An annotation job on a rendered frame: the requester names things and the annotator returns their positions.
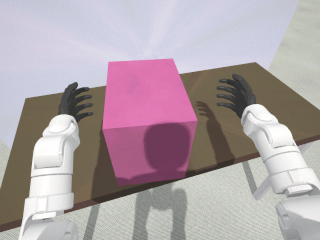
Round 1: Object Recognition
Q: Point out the robot left forearm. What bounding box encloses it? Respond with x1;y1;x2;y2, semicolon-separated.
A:
18;114;80;240

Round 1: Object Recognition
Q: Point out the right robot hand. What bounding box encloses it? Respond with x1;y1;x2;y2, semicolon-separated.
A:
216;73;256;119

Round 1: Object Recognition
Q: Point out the table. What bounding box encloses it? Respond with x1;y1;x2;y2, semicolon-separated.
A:
0;62;320;232

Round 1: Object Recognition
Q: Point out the left robot upper arm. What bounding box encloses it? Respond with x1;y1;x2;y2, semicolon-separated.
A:
21;220;79;240

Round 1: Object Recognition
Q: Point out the carton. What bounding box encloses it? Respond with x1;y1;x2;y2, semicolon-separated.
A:
102;58;198;186

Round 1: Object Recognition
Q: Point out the right robot upper arm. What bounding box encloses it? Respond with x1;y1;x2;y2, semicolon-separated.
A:
275;194;320;240

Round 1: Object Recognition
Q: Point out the left robot hand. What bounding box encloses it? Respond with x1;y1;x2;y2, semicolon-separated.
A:
58;82;94;124

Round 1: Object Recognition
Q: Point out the robot right forearm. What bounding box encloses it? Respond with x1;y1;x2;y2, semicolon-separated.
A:
241;104;320;198

